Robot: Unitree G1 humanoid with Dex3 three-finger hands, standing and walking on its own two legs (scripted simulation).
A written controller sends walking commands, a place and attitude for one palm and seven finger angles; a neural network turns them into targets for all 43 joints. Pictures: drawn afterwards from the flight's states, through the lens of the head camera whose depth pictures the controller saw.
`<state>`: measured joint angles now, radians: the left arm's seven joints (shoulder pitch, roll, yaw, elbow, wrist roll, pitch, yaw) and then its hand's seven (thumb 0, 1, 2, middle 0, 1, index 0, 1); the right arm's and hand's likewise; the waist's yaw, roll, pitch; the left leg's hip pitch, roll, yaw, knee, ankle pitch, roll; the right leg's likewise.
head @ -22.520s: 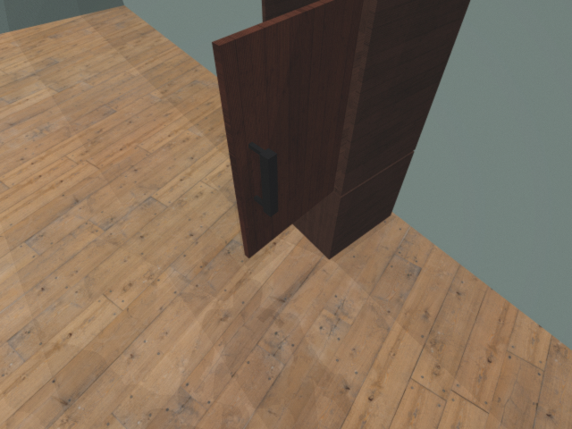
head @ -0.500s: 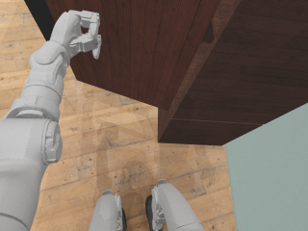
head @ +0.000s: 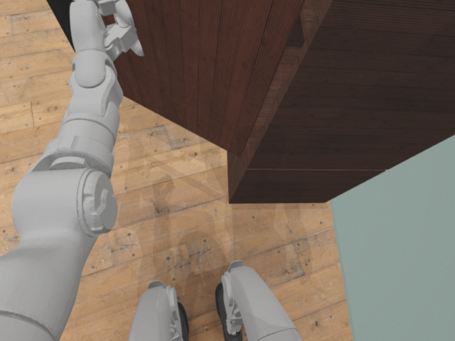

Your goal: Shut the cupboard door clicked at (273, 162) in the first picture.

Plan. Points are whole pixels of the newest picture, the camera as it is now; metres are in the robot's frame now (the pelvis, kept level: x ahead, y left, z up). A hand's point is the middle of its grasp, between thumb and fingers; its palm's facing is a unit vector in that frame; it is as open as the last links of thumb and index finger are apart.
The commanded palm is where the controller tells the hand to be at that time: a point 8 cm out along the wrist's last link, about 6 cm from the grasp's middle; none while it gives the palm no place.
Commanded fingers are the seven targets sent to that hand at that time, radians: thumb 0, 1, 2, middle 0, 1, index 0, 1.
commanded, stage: pull the fist back off the door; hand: left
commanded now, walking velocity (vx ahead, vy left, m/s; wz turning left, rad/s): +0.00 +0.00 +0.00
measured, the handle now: out of the picture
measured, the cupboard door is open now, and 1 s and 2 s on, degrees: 60 60 60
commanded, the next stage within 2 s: draw the hand back to the body in 0.70 s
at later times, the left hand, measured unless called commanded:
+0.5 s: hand (145, 80) +0.50 +0.04 +0.09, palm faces +0.00 -1.00 -0.03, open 3.1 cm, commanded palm +0.47 +0.09 +0.09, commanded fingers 0.00 0.90 0.90 -1.30 -1.50 -1.30 -1.50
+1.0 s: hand (129, 96) +0.46 +0.06 +0.11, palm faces +0.00 -1.00 -0.05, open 3.1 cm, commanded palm +0.41 +0.13 +0.12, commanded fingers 0.00 0.90 0.90 -1.30 -1.50 -1.30 -1.50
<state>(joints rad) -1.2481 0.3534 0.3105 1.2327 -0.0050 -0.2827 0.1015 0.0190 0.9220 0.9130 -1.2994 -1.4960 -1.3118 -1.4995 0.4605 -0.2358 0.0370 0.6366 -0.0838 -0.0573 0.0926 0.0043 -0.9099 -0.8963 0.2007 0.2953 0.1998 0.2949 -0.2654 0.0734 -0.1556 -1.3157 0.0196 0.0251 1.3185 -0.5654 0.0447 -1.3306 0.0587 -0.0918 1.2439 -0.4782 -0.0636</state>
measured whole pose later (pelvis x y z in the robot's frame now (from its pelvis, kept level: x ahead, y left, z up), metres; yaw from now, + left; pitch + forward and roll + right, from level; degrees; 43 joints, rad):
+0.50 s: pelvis +0.01 -0.02 +0.04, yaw +2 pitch +24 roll +0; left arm -0.85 0.15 0.17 1.09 0.00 -0.52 0.14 0.01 0.90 0.90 -1.30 -1.50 -1.30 -1.50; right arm 0.38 -0.26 -0.03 0.63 -0.04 0.04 0.10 0.00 -0.91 -0.90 0.20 0.30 0.20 0.29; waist -0.17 0.03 -0.16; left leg -1.05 0.00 0.03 1.15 -0.53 0.02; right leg -1.09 0.05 -0.07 1.13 -0.47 -0.08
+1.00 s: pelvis +0.01 -0.01 +0.05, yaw +0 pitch +20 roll +1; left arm -0.64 0.14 0.14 0.86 -0.04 -0.47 0.11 0.01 0.90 0.90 -1.30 -1.50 -1.30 -1.50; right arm 0.35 -0.23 -0.01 0.61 -0.01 0.07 0.07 0.01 -0.91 -0.90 0.20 0.30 0.20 0.29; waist -0.13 0.04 -0.14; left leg -0.94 0.00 0.07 1.08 -0.50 0.04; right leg -0.99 0.06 -0.03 1.08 -0.44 -0.07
